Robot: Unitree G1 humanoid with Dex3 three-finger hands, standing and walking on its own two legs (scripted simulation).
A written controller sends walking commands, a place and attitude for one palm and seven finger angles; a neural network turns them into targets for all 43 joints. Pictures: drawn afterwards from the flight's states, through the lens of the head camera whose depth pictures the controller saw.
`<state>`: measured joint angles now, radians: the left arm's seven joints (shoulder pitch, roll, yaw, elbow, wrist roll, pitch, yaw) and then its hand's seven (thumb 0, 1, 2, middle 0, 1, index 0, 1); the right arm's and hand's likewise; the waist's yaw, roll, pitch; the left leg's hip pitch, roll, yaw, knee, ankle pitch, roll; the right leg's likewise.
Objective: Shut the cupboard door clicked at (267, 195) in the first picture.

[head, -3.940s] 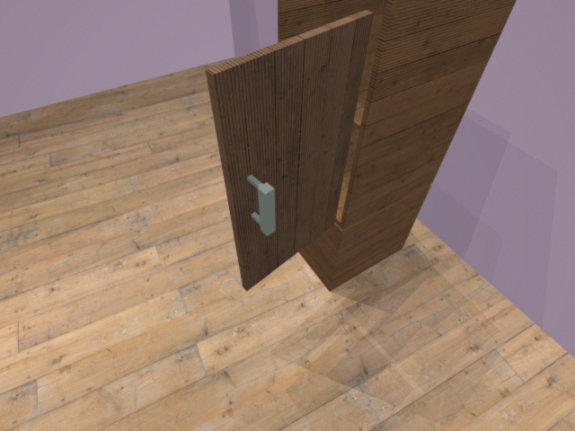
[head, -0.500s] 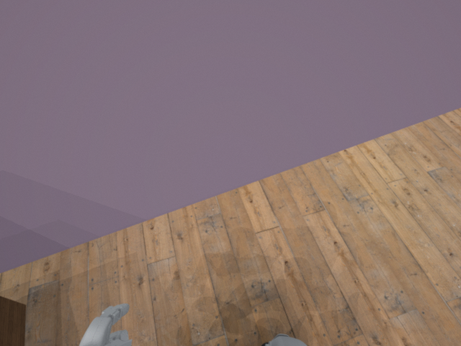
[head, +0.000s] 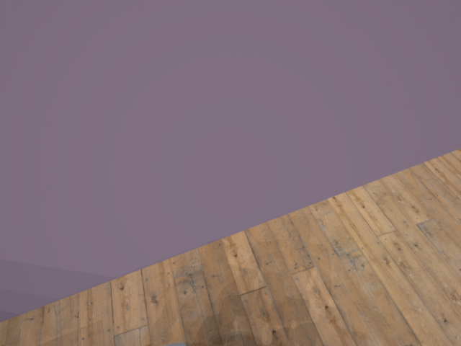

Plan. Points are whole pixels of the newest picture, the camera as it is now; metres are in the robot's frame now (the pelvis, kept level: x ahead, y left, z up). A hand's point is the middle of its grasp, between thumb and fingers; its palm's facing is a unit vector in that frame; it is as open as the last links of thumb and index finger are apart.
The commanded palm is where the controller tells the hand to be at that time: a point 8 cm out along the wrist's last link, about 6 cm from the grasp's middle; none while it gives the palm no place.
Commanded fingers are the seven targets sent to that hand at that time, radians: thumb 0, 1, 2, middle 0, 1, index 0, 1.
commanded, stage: turn to face it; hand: left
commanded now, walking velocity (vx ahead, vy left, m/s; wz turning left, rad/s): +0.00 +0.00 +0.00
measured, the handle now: out of the picture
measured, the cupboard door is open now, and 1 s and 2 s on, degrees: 100 100 100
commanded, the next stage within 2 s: none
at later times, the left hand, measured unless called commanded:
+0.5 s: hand (150, 322) +0.19 +0.17 -0.17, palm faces +0.28 -0.95 -0.16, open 7.3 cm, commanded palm none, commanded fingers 0.00 0.90 0.90 -0.20 -0.30 -0.20 -0.30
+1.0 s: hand (159, 334) +0.16 +0.14 -0.14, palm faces +0.53 -0.80 -0.29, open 7.4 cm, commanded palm none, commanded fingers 0.00 0.90 0.90 -0.20 -0.30 -0.20 -0.30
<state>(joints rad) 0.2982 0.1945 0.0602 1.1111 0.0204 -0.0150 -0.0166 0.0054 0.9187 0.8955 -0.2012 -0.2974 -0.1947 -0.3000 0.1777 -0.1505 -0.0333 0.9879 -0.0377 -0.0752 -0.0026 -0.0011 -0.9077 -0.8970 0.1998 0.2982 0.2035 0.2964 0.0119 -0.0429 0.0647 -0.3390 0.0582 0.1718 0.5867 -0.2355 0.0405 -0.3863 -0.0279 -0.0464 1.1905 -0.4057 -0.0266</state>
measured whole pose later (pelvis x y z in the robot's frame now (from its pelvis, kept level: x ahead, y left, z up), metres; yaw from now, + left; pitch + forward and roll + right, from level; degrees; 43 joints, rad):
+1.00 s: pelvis +0.20 -0.08 +0.01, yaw +33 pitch +1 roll +2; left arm 0.19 0.20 0.04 0.88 0.02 0.01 0.02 0.00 0.91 0.90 -0.20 -0.30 -0.20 -0.30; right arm 0.11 -0.26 -0.09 0.91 -0.02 0.08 0.03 0.01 -0.91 -0.90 0.20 0.30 0.20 0.30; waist -0.02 0.01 0.12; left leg -0.51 0.02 0.03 1.11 -0.46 -0.06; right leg -0.25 -0.10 -0.16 0.55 -0.31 -0.01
